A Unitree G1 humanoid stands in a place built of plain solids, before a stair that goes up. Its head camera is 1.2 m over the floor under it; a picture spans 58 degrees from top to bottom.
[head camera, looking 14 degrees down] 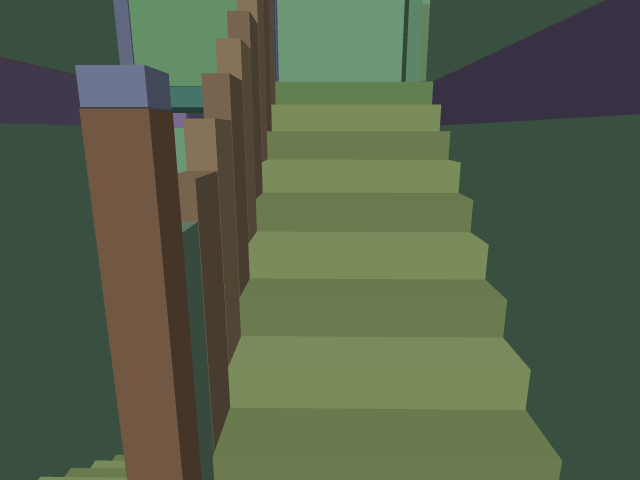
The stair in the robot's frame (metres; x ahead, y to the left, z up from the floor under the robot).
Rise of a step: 0.17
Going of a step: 0.26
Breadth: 1.13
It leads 1 degrees to the right of straight ahead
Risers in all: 9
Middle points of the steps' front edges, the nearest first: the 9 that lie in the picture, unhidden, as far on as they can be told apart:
1.19 -0.22 0.17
1.45 -0.22 0.35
1.71 -0.22 0.52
1.97 -0.23 0.69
2.23 -0.23 0.86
2.49 -0.23 1.03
2.75 -0.24 1.21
3.01 -0.24 1.38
3.27 -0.24 1.55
